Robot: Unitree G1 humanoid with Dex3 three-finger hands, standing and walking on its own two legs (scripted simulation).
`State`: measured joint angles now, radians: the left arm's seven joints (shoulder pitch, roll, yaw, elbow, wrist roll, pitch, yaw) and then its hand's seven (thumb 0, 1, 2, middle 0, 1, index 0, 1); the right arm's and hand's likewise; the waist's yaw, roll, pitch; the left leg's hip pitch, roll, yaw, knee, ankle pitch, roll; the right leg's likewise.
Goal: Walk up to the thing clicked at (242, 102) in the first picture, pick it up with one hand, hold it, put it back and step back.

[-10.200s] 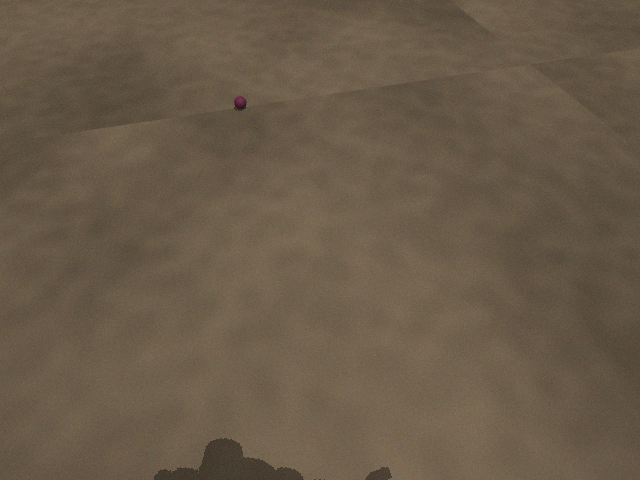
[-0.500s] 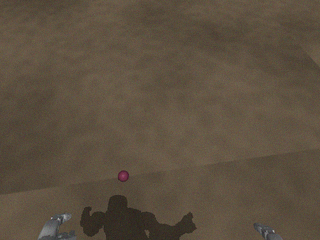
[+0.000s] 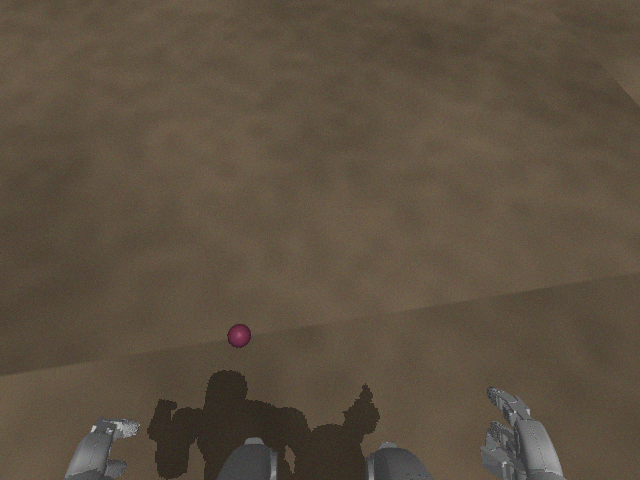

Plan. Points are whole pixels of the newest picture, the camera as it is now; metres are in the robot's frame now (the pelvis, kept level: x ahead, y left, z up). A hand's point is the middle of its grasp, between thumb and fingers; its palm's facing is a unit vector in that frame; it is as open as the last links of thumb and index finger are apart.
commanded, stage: rise first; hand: left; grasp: from above
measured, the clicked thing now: (239, 335) +0.51 +0.22 -0.68
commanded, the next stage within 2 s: none
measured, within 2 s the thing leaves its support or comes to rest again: neither
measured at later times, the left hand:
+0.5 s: hand (150, 451) +0.18 +0.27 -0.24, palm faces -0.35 -0.71 -0.61, open 14.0 cm
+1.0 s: hand (185, 378) +0.33 +0.29 -0.42, palm faces -0.49 -0.18 -0.85, open 14.0 cm
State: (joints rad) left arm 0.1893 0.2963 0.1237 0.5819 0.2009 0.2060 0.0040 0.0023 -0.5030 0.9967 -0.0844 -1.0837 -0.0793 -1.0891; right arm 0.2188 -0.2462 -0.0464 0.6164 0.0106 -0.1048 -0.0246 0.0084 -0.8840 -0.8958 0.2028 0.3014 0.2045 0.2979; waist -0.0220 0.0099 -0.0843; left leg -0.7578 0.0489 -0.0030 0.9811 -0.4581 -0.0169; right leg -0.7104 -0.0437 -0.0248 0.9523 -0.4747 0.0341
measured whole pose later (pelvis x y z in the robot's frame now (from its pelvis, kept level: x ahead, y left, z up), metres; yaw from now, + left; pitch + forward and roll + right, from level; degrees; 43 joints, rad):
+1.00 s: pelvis -0.09 -0.01 -0.29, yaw -4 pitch +34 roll -5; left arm -0.68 0.65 0.13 1.07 1.00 -0.21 0.14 0.00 -0.53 1.02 -0.08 -1.08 -0.08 -1.08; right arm 0.13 -0.28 -0.05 0.72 -0.05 -0.09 0.07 0.01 -0.90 -0.90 0.20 0.30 0.20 0.30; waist -0.08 0.01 -0.10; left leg -2.05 0.05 -0.11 2.09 -0.65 -0.04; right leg -1.98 -0.01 -0.03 2.06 -0.68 0.02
